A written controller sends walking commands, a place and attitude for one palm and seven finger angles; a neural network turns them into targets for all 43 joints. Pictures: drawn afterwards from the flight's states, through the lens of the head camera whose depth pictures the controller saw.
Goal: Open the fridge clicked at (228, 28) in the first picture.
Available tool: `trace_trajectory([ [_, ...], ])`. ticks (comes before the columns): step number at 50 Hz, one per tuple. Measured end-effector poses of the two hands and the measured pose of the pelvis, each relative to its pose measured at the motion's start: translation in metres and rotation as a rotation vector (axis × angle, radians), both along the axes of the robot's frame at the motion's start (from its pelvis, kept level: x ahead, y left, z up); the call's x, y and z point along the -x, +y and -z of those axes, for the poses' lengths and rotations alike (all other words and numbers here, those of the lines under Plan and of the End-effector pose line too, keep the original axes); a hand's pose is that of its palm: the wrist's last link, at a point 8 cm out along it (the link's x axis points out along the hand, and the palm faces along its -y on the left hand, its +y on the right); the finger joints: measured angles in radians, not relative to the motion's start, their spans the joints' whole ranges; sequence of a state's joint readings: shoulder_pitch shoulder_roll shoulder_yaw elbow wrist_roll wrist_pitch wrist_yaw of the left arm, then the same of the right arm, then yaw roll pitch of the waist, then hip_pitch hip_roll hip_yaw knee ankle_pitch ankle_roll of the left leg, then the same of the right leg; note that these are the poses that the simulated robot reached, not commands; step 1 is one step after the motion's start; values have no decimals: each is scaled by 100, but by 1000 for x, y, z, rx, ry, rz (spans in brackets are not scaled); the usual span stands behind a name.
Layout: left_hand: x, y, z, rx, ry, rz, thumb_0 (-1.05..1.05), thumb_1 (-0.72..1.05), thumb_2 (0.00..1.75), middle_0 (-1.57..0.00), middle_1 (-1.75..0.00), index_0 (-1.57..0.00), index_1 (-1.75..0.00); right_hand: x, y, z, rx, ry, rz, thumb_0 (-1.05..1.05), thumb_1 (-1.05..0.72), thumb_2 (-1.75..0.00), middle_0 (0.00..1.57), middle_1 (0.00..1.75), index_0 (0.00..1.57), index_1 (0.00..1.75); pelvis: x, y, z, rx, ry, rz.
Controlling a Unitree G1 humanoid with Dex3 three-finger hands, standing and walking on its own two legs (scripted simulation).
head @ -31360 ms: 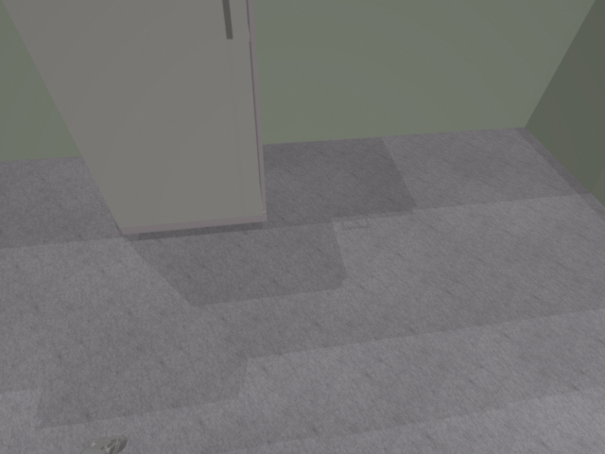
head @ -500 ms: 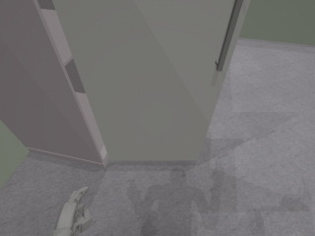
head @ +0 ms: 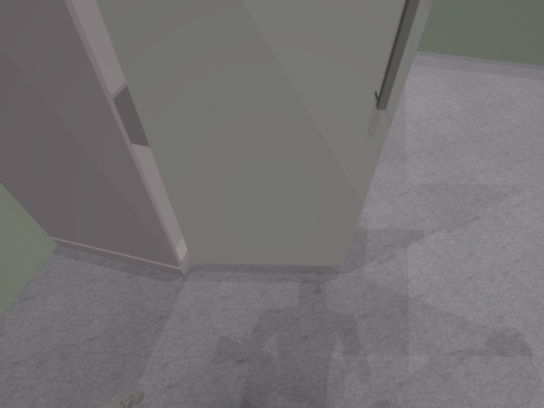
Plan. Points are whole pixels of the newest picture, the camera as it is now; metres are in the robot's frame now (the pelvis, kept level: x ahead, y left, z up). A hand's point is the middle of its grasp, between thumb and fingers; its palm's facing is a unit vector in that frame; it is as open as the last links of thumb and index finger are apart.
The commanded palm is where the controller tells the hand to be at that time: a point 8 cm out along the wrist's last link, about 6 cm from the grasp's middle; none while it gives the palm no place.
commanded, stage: let the arm hang, fingers relaxed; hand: right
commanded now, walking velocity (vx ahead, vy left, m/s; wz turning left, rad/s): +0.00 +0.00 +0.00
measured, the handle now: (397, 39) +0.69 -0.17 +0.21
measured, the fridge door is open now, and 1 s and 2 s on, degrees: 77 77 77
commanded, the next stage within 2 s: look to check the result in 0.82 s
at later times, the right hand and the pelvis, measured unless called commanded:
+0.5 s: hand out of the picture +0.03 -0.19 -0.17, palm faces -0.04 +0.98 -0.21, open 7.3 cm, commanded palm none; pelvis +0.01 -0.01 +0.01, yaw +1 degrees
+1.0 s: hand out of the picture +0.05 -0.19 -0.17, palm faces -0.05 +0.98 -0.20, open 7.3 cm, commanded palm none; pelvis +0.03 -0.02 +0.01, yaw +2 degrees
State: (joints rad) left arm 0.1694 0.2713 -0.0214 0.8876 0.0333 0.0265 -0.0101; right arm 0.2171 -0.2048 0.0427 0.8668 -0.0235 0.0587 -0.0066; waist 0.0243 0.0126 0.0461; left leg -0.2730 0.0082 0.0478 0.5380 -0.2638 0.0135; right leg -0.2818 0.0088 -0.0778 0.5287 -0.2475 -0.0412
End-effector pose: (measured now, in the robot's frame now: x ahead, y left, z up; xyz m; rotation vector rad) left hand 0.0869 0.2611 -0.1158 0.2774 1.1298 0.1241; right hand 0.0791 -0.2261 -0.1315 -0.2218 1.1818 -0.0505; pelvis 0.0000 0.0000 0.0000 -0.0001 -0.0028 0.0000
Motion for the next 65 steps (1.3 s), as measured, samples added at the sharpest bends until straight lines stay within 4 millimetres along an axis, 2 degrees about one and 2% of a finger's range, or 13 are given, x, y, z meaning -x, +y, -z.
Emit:
trace_trajectory([
  [1, 14, 0, 1, -6, 48, -13, 1, 91, 90, -20, -30, -20, -30, 15, 7, 7, -21, 50, 22, 1, -93, -90, 20, 30, 20, 30, 0, 0, -1, -2, 0, 0],
  [4, 52, -3, 3, -14, 185, -44, 1, 91, 90, -20, -30, -20, -30, 50, 1, 14, -13, 150, 76, 0, -100, -90, 21, 30, 21, 30, 0, 2, -5, -9, 2, 2],
  [7, 81, -9, 6, -6, 284, -76, 1, 91, 90, -20, -30, -20, -30, 77, -7, 13, -3, 235, 95, 0, -99, -90, 21, 30, 21, 30, 0, 1, -7, -14, 4, 3],
  [10, 100, -18, 9, 14, 342, -103, 1, 91, 90, -20, -30, -20, -30, 94, -15, 9, 18, 294, 108, 0, -97, -90, 20, 30, 21, 30, -2, -2, -8, -16, 5, 1],
  [14, 110, -32, 15, 47, 366, -126, 1, 91, 90, -20, -30, -20, -30, 100, -23, 4, 42, 327, 112, 0, -94, -90, 20, 30, 20, 30, -3, -6, -9, -15, 7, -4],
  [18, 106, -47, 20, 81, 352, -132, 1, 91, 90, -20, -30, -20, -30, 90, -26, 2, 51, 308, 107, 1, -93, -90, 20, 30, 20, 30, -5, -10, -9, -12, 6, -10],
  [23, 89, -60, 25, 112, 306, -129, 1, 91, 90, -20, -30, -20, -30, 64, -21, 3, 39, 244, 90, 1, -92, -90, 20, 30, 20, 30, -8, -13, -9, -8, 5, -16],
  [28, 79, -58, 24, 99, 281, -131, 2, 93, 90, -20, -30, -20, -30, 37, -13, 5, 19, 180, 76, 1, -92, -90, 20, 30, 20, 30, -12, -16, -9, -5, 2, -20],
  [34, 68, -54, 21, 87, 253, -137, 1, 92, 90, -20, -30, -20, -30, 21, -15, 5, 16, 151, 62, 1, -94, -90, 20, 30, 20, 30, -17, -16, -9, -4, 2, -25],
  [45, 58, -53, 19, 81, 250, -139, 1, 91, 90, -20, -30, -20, -30, 22, -16, 5, 12, 178, 63, 0, -92, -90, 20, 30, 20, 30, -26, -17, -10, -4, -2, -30],
  [56, 58, -55, 19, 84, 270, -141, 1, 91, 90, -20, -30, -20, -30, 31, -13, 6, 5, 221, 74, 0, -91, -90, 20, 30, 20, 30, -32, -17, -11, -4, -4, -32],
  [65, 58, -56, 19, 85, 280, -147, 1, 91, 90, -20, -30, -20, -30, 31, -10, 6, 2, 231, 76, 1, -91, -90, 20, 30, 20, 30, -35, -16, -11, -4, -4, -32],
])
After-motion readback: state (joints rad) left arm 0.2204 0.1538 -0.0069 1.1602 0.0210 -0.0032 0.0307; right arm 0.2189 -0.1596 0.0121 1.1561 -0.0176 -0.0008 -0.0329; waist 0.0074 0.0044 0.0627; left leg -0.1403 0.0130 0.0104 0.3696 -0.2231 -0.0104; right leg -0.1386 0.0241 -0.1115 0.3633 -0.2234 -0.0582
